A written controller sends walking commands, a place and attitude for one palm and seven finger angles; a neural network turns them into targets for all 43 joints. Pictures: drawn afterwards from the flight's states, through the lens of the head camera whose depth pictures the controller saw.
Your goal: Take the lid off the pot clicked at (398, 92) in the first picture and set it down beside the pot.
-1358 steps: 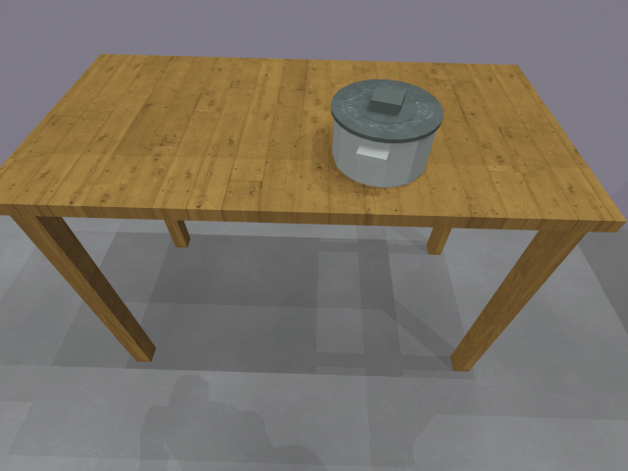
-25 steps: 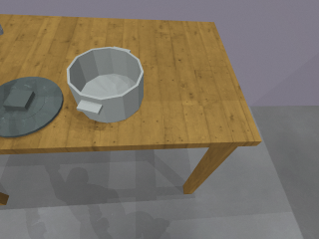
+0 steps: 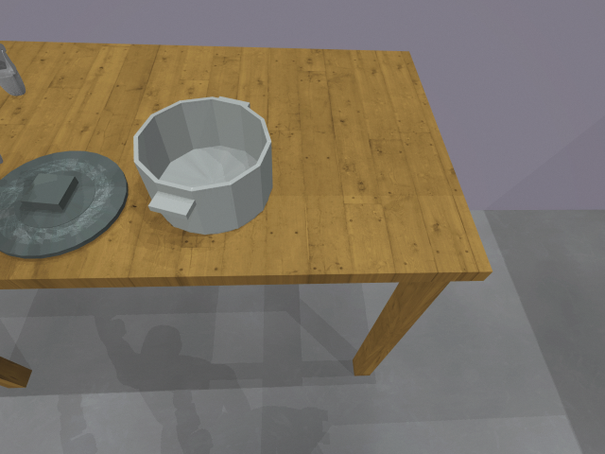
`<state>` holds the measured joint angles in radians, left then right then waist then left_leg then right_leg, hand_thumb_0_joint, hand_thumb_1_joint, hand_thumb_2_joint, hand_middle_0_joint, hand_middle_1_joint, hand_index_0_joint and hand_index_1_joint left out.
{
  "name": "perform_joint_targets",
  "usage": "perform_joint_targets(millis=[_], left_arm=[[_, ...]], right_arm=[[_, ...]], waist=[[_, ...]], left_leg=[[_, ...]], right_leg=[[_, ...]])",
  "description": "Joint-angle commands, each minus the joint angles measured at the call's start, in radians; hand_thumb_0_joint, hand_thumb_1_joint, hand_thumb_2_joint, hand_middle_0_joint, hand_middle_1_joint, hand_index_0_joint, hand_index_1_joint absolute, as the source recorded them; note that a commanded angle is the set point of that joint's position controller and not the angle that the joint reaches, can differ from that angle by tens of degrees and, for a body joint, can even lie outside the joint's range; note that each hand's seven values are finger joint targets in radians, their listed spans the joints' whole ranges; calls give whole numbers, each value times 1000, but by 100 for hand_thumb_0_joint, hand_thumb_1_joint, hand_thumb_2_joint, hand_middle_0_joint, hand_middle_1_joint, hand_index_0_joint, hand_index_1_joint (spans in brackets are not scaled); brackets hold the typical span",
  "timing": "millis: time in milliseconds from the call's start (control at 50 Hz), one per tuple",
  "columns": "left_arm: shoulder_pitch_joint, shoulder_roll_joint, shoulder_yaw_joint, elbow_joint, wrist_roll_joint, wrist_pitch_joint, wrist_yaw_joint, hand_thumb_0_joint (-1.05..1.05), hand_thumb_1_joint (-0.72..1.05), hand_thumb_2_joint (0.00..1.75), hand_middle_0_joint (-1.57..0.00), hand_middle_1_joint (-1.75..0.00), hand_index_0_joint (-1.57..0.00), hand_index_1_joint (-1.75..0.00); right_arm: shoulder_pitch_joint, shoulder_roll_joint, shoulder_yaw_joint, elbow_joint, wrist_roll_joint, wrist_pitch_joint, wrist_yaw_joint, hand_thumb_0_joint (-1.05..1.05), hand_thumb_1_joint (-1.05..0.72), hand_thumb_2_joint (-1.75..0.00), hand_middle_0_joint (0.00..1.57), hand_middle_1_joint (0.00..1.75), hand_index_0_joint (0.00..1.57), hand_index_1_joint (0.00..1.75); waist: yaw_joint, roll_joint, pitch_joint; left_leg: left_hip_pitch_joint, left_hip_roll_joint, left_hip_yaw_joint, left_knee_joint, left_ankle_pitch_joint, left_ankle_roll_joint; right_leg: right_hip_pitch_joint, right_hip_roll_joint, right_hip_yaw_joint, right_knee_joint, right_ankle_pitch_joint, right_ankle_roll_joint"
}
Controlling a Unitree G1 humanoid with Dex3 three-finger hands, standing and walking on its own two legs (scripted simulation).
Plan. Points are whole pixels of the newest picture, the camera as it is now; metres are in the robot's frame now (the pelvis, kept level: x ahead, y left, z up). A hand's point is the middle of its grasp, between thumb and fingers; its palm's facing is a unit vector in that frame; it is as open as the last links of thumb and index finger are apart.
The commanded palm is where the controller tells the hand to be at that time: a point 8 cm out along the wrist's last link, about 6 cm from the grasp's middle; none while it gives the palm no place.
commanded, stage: draw the hand back to the body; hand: left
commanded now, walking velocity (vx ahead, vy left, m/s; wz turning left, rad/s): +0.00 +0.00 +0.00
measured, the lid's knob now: (50, 191) +0.49 +0.36 +0.03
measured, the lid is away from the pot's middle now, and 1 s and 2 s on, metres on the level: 0.23 0.23 0.23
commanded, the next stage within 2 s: step back with the hand held close in 1.90 s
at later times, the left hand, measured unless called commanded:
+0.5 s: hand (12, 103) +0.43 +0.27 +0.23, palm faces +0.46 -0.85 -0.24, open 10.6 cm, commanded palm +0.35 +0.31 +0.24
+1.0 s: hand (6, 194) +0.32 +0.24 +0.23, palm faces +0.53 -0.81 -0.25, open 8.2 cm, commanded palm +0.26 +0.27 +0.23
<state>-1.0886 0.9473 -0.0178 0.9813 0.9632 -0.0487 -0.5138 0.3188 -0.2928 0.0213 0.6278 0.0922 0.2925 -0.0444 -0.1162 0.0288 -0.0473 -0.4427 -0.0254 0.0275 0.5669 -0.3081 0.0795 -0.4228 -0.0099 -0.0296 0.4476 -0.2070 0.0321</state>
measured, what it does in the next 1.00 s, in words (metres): shifts its weight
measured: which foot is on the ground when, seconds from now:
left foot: down 0.00-1.00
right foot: down 0.00-1.00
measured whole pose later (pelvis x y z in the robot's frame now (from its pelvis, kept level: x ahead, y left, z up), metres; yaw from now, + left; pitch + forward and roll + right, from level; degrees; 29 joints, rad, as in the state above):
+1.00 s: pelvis +0.00 -0.06 +0.01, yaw +0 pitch -2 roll +0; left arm -0.20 0.46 0.40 0.12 -0.09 -0.02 0.10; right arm 0.14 -0.26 0.04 0.68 0.04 -0.03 -0.07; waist 0.04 0.06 0.01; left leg -0.07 0.03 0.02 0.35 -0.24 -0.01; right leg -0.10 0.05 -0.03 0.32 -0.18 -0.05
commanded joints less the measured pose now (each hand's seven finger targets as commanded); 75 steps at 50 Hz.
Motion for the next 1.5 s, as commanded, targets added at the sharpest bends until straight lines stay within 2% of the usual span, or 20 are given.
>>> perform_joint_targets(millis=[0,100,120,140,180,220,260,360,440,520,580,620,760,820,880,1020,1080,1120,1220,1480], left_arm=[[-358,297,102,-246,-30,11,36,0,1,59,-33,-90,-33,-90],[-298,315,139,-314,-52,22,37,0,1,59,-33,-90,-33,-90],[-405,70,293,-343,-630,-22,213,0,1,59,-33,-90,-33,-90],[-278,2,218,-278,-693,-27,297,0,1,59,-33,-90,-33,-90],[-170,87,379,-345,-833,-46,415,0,1,59,-33,-90,-33,-90],[-210,67,399,-477,-898,-69,481,0,1,59,-33,-90,-33,-90],[-174,-26,369,-452,-937,-70,526,0,6,61,-32,-87,-32,-87],[10,13,477,-636,-978,-85,583,0,17,65,-31,-79,-31,-79],[160,-19,505,-694,-1002,-77,597,0,26,68,-29,-73,-29,-73],[218,-45,510,-849,-1010,-79,603,0,35,71,-28,-67,-28,-67],[373,-80,523,-789,-1024,-48,606,0,41,73,-27,-63,-27,-63],[329,-101,495,-910,-1028,-56,602,0,46,75,-26,-60,-26,-60],[451,-151,494,-960,-1038,-37,617,0,61,80,-24,-49,-24,-49],[472,-143,511,-1062,-1040,-45,621,0,68,82,-23,-45,-23,-45],[579,-179,513,-1042,-1048,-35,624,0,74,85,-22,-40,-22,-40],[634,-211,506,-1193,-1058,-40,623,0,90,90,-20,-30,-20,-30],[727,-243,507,-1209,-1062,-38,626,0,90,90,-20,-30,-20,-30],[731,-274,483,-1271,-1063,-45,620,0,90,90,-20,-30,-20,-30],[853,-276,516,-1346,-1068,-57,624,0,90,90,-20,-30,-20,-30],[1153,-380,474,-1546,-1065,-98,618,0,90,90,-20,-30,-20,-30]], right_arm=[[17,-158,-54,-103,-1,-14,-5,0,-90,-90,20,30,20,30],[-20,-155,-49,-122,2,-14,-6,0,-90,-90,20,30,20,30],[129,-110,-67,-175,14,-99,-9,0,-90,-90,20,30,20,30],[78,-136,-47,-150,6,-121,-14,0,-90,-90,20,30,20,30],[49,-159,-48,-157,-9,-153,-33,0,-90,-90,20,30,20,30],[14,-160,-43,-150,-20,-184,-43,0,-90,-90,20,30,20,30],[3,-149,-46,-119,-25,-215,-43,0,-90,-90,20,30,20,30],[-40,-142,-43,-108,-40,-271,-30,0,-90,-90,20,30,20,30],[-66,-141,-52,-93,-42,-295,-24,0,-90,-90,20,30,20,30],[-102,-133,-56,-93,-42,-318,-21,0,-90,-90,20,30,20,30],[-119,-130,-58,-77,-42,-315,-24,0,-90,-90,20,30,20,30],[-152,-123,-55,-86,-37,-321,-26,0,-90,-90,20,30,20,30],[-208,-103,-42,-76,-40,-342,-34,0,-90,-90,20,30,20,30],[-233,-97,-37,-81,-44,-356,-34,0,-90,-90,20,30,20,30],[-245,-88,-31,-80,-49,-363,-33,0,-90,-90,20,30,20,30],[-289,-72,-22,-90,-54,-380,-35,0,-90,-90,20,30,20,30],[-297,-64,-20,-89,-60,-389,-36,0,-90,-90,20,30,20,30],[-308,-59,-18,-90,-59,-396,-32,0,-90,-90,20,30,20,30],[-316,-55,-21,-91,-68,-412,-33,0,-90,-90,20,30,20,30],[-317,-37,-29,-94,-83,-464,-29,0,-90,-90,20,30,20,30]], waist=[[22,121,-392],[36,91,-373],[11,183,-259],[19,158,-221],[55,48,-285],[56,56,-330],[49,70,-255],[99,163,-278],[110,71,-254],[117,115,-289],[126,2,-228],[122,54,-251],[130,24,-178],[140,75,-204],[149,12,-158],[153,49,-137],[161,9,-122],[156,46,-106],[167,24,-88],[173,31,-20]], left_leg=[[288,14,-64,-28,598,-11],[273,11,-64,-55,526,-6],[462,83,-134,-105,519,-83],[521,125,-213,-133,433,-101],[472,107,-162,-156,323,-72],[440,86,-105,-156,365,-71],[422,92,-91,-179,376,-82],[430,77,-59,-197,527,-87],[401,77,-29,-198,586,-65],[434,68,-14,-190,641,-54],[366,57,14,-198,557,-40],[385,49,18,-200,527,-37],[366,35,28,-214,404,-33],[390,30,27,-215,402,-33],[366,31,25,-228,368,-35],[388,27,28,-244,286,-33],[381,27,27,-248,294,-34],[393,27,27,-254,282,-37],[386,28,24,-262,258,-37],[382,32,18,-277,219,-44]], right_leg=[[124,62,-25,-5,215,-62],[159,56,-27,-13,191,-64],[13,30,-32,-26,151,-92],[-15,30,-14,-43,44,-84],[98,27,9,-75,59,-82],[197,25,11,-87,158,-80],[199,36,4,-102,156,-78],[334,35,2,-113,267,-81],[394,35,4,-114,352,-67],[425,32,13,-115,409,-61],[452,25,17,-110,445,-52],[455,23,22,-114,433,-52],[427,25,22,-125,381,-44],[439,25,27,-126,378,-46],[436,29,20,-131,349,-42],[421,31,28,-159,250,-42],[429,34,22,-157,253,-42],[409,39,20,-168,224,-45],[415,38,17,-174,189,-44],[385,41,8,-196,120,-46]])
